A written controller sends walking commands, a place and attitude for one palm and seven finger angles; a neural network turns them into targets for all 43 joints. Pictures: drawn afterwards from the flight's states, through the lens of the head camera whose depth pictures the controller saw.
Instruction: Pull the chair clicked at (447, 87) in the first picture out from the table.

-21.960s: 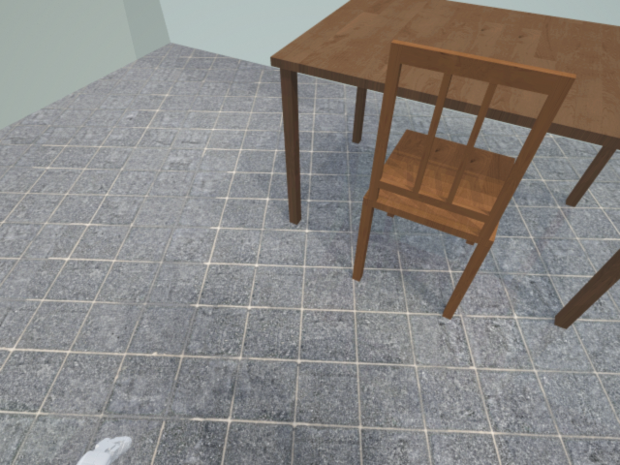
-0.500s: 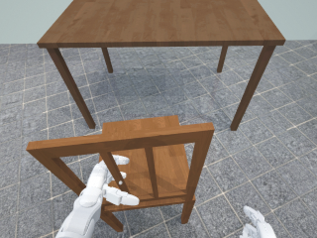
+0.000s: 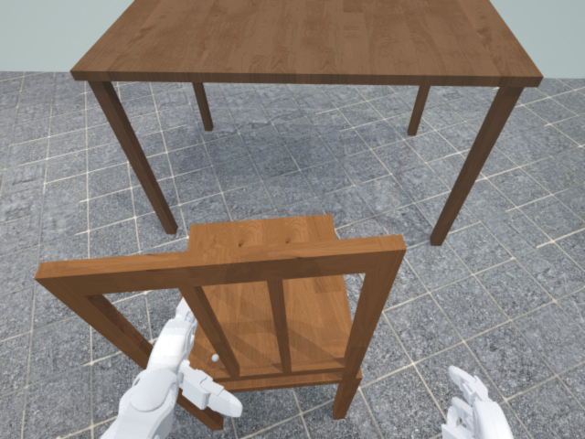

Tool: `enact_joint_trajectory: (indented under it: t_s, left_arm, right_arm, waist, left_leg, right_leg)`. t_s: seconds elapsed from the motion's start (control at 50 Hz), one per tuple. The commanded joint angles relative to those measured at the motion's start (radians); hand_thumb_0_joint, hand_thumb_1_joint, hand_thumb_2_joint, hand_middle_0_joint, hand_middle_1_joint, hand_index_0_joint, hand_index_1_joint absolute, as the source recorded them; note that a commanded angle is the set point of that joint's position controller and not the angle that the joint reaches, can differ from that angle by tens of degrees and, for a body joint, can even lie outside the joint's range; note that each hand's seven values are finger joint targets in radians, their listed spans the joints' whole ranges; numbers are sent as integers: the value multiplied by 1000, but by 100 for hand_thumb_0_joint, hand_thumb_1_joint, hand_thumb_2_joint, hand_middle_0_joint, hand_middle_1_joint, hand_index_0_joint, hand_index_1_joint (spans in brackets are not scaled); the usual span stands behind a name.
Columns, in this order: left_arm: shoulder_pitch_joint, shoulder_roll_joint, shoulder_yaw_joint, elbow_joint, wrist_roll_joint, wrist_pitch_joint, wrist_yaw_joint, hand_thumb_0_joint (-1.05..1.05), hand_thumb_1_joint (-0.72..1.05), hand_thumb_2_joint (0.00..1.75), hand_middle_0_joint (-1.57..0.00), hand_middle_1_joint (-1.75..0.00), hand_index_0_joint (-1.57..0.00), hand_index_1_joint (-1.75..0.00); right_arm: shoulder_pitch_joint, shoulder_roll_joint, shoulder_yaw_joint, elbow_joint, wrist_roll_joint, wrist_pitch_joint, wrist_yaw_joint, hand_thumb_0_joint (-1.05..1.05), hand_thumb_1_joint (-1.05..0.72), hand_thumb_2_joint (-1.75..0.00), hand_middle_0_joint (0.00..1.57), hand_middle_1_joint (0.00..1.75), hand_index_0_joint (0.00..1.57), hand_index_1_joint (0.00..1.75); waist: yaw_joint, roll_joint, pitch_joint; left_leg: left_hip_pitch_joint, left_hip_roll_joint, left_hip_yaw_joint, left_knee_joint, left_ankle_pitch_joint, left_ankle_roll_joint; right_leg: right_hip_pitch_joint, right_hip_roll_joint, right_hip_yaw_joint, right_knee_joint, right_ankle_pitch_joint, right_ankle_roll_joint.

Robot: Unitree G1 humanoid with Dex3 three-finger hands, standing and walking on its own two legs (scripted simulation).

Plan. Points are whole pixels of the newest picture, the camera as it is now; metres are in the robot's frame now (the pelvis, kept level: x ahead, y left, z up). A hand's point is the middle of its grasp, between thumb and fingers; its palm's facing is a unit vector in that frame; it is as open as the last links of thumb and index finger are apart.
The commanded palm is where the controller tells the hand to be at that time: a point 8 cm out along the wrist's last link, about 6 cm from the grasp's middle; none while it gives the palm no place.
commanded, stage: draw the fingers out of the gap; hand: left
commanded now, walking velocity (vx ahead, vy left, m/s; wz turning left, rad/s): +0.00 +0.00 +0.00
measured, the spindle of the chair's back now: (217, 337) +0.27 +0.12 -0.04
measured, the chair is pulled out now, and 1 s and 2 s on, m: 0.53 0.53 0.53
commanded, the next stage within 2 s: draw the hand back to the body in 0.66 s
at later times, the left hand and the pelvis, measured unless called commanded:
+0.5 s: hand (196, 421) +0.16 +0.13 -0.03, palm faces -0.10 -0.98 -0.18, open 17.5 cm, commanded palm +0.14 +0.18 +0.00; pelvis -0.02 +0.01 -0.01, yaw +1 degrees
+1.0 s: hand (164, 427) +0.15 +0.15 +0.04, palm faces +0.06 -1.00 -0.04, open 17.5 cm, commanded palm +0.10 +0.20 +0.04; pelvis -0.02 +0.01 -0.03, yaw +1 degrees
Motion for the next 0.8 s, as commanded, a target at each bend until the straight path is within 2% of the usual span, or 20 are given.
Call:
enact_joint_trajectory:
  t_s: [0.0,0.02,0.04,0.06,0.12,0.16,0.22,0.3,0.32,0.34,0.4,0.5,0.52,0.58,0.6,0.62,0.66,0.7,0.76,0.78]
  left_arm:
    - [24,61,17,-295,-2,-61,12,0,-55,20,0,0,0,0]
    - [63,81,42,-287,-1,-55,14,0,-55,20,0,0,0,0]
    - [63,59,9,-307,0,-51,10,0,-55,20,0,0,0,0]
    - [65,74,20,-310,0,-46,11,0,-55,20,0,0,0,0]
    - [121,75,6,-369,11,-42,11,0,-55,20,0,0,0,0]
    - [118,66,-16,-411,13,-45,13,0,-55,20,0,0,0,0]
    - [128,107,24,-439,15,-50,24,0,-55,20,0,0,0,0]
    - [194,92,14,-465,11,-58,19,0,-55,20,0,0,0,0]
    - [216,106,27,-459,13,-53,19,0,-55,20,0,0,0,0]
    - [216,80,-7,-464,13,-49,12,0,-55,20,0,0,0,0]
    - [244,68,-26,-463,14,-35,-1,0,-55,20,0,0,0,0]
    - [334,82,-7,-523,10,-28,-1,0,-55,20,0,0,0,0]
    - [354,96,8,-533,12,-29,4,0,-55,20,0,0,0,0]
    - [421,71,-21,-576,30,-41,17,0,-55,20,0,0,0,0]
    - [425,62,-42,-597,35,-44,19,0,-55,20,0,0,0,0]
    - [435,84,-16,-590,37,-43,25,0,-55,20,0,0,0,0]
    - [485,60,-41,-601,40,-49,23,0,-55,20,0,0,0,0]
    - [505,61,-50,-623,42,-57,17,0,-55,20,0,0,0,0]
    - [529,61,-59,-643,46,-61,14,0,-55,20,0,0,0,0]
    - [421,-19,-24,-782,-101,-203,4,0,-55,20,0,0,0,0]
  right_arm:
    - [-44,-101,-45,-179,3,-68,-9,0,-90,-90,20,30,20,30]
    - [-52,-103,-48,-180,4,-69,-12,0,-90,-90,20,30,20,30]
    - [-51,-104,-43,-184,4,-70,-12,0,-90,-90,20,30,20,30]
    - [-51,-104,-44,-185,5,-71,-14,0,-90,-90,20,30,20,30]
    - [-59,-103,-44,-202,3,-83,-20,0,-90,-90,20,30,20,30]
    - [-51,-101,-40,-206,2,-90,-23,0,-90,-90,20,30,20,30]
    - [-49,-100,-38,-204,0,-99,-34,0,-90,-90,20,30,20,30]
    - [-47,-91,-35,-210,0,-113,-40,0,-90,-90,20,30,20,30]
    - [-54,-92,-36,-209,1,-112,-42,0,-90,-90,20,30,20,30]
    - [-56,-90,-31,-214,1,-114,-40,0,-90,-90,20,30,20,30]
    - [-68,-90,-30,-223,4,-117,-42,0,-90,-90,20,30,20,30]
    - [-75,-82,-34,-242,3,-124,-46,0,-90,-90,20,30,20,30]
    - [-80,-80,-37,-242,4,-125,-47,0,-90,-90,20,30,20,30]
    - [-72,-69,-38,-252,4,-127,-44,0,-90,-90,20,30,20,30]
    - [-70,-67,-37,-258,4,-129,-43,0,-90,-90,20,30,20,30]
    - [-69,-67,-41,-252,4,-128,-45,0,-90,-90,20,30,20,30]
    - [-72,-63,-43,-258,5,-131,-45,0,-90,-90,20,30,20,30]
    - [-72,-64,-43,-265,6,-133,-46,0,-90,-90,20,30,20,30]
    - [-70,-63,-43,-272,6,-136,-52,0,-90,-90,20,30,20,30]
    - [-57,-56,-38,-268,8,-167,-54,0,-90,-90,20,30,20,30]
  waist:
    - [5,-60,-225]
    - [10,-71,-202]
    - [-1,-87,-188]
    - [-5,-94,-163]
    - [1,-73,-154]
    - [-6,-63,-151]
    - [-3,-73,-142]
    - [2,-53,-155]
    - [6,-54,-145]
    - [-2,-44,-132]
    - [-3,-48,-97]
    - [14,-85,-125]
    - [19,-69,-121]
    - [24,-34,-117]
    - [17,-37,-111]
    - [19,-39,-107]
    - [17,-58,-98]
    - [17,-41,-95]
    - [12,-62,-83]
    - [10,-133,-67]
  left_leg:
    - [-3,-32,5,-86,393,39]
    - [-24,-31,2,-87,377,38]
    - [-31,-34,1,-85,351,41]
    - [-45,-34,0,-83,320,42]
    - [-49,-36,-8,-76,310,43]
    - [-41,-38,-12,-68,297,45]
    - [-63,-42,-19,-59,261,46]
    - [-66,-47,-19,-46,246,46]
    - [-76,-45,-23,-49,242,45]
    - [-77,-46,-22,-47,222,46]
    - [-95,-43,-28,-48,180,45]
    - [-120,-45,-34,-42,166,47]
    - [-126,-45,-33,-40,167,46]
    - [-123,-44,-33,-37,185,43]
    - [-125,-44,-34,-31,186,45]
    - [-133,-42,-36,-28,182,44]
    - [-141,-44,-33,-18,171,46]
    - [-150,-46,-32,-12,147,46]
    - [-169,-47,-33,1,136,50]
    - [-187,-59,-42,42,148,42]
  right_leg:
    - [262,24,12,-62,378,-31]
    - [261,25,10,-65,363,-33]
    - [241,27,9,-65,336,-29]
    - [223,27,9,-68,304,-26]
    - [204,28,8,-62,272,-30]
    - [178,29,4,-56,243,-26]
    - [170,33,7,-58,194,-27]
    - [159,32,10,-49,168,-25]
    - [161,33,9,-50,158,-29]
    - [141,32,8,-51,133,-25]
    - [113,32,2,-52,79,-24]
    - [128,34,4,-45,55,-25]
    - [132,35,8,-46,53,-29]
    - [112,35,0,-24,65,-32]
    - [101,36,0,-22,67,-30]
    - [102,38,2,-23,62,-34]
    - [89,39,0,-18,56,-30]
    - [75,39,4,-17,29,-30]
    - [65,42,4,-10,14,-31]
    - [17,54,-21,7,39,-28]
